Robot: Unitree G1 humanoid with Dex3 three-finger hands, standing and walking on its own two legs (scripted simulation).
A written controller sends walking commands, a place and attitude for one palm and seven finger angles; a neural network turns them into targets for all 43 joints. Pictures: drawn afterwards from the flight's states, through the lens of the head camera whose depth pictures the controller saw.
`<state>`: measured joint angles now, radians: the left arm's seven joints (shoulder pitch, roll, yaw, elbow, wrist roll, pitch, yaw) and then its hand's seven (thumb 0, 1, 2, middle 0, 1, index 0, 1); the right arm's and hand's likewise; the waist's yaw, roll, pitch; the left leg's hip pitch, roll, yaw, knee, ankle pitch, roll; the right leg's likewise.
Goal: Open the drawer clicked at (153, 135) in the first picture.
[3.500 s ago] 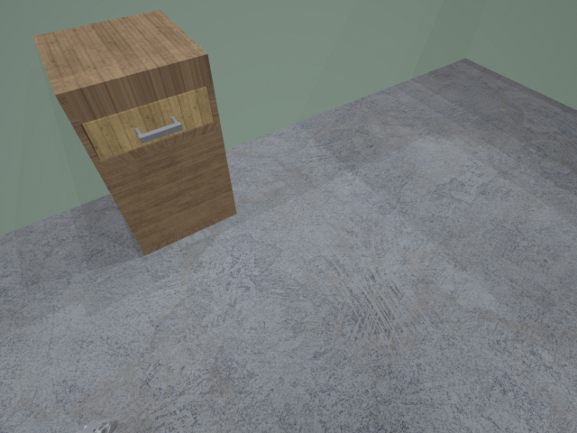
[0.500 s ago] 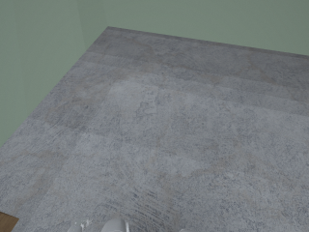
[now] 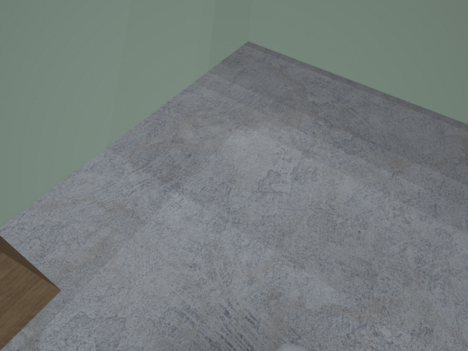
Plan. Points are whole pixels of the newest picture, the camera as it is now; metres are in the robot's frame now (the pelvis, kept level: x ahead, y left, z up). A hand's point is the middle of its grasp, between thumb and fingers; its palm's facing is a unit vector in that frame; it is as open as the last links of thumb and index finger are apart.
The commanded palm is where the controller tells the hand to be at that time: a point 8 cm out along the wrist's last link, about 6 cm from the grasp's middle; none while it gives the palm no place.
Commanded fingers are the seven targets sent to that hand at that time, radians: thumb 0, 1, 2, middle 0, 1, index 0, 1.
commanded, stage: turn to face it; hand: left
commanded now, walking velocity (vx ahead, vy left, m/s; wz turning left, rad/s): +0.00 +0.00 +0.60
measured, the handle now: out of the picture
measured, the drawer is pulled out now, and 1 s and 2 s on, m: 0.00 0.00 0.00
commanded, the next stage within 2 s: take the last steps up to it in 1.44 s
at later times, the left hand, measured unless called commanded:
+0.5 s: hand out of the picture -0.02 +0.15 -0.16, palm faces +0.34 -0.91 -0.25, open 7.4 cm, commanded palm none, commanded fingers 0.00 0.90 0.90 -0.20 -0.30 -0.20 -0.30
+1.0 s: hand out of the picture -0.08 +0.22 -0.16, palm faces +0.60 -0.76 -0.26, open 7.4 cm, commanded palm none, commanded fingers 0.00 0.90 0.90 -0.20 -0.30 -0.20 -0.30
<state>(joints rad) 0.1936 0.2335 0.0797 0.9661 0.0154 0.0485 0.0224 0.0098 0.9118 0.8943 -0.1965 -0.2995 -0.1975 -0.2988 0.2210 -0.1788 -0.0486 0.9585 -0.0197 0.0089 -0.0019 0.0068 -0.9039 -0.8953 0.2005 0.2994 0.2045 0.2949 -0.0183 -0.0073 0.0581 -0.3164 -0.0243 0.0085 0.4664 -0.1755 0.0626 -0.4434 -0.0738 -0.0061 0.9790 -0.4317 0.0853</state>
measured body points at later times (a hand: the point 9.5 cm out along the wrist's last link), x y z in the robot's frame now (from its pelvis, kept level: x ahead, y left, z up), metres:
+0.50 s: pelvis -0.02 -0.05 +0.00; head +0.01 -0.05 +0.44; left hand -0.04 +0.20 -0.14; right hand +0.16 -0.28 -0.14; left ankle -0.07 +0.08 -0.69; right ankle +0.01 -0.17 -0.74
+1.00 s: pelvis -0.05 -0.03 +0.00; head -0.02 +0.00 +0.45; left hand -0.11 +0.26 -0.14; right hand +0.16 -0.19 -0.14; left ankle -0.07 +0.06 -0.74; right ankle +0.04 -0.16 -0.69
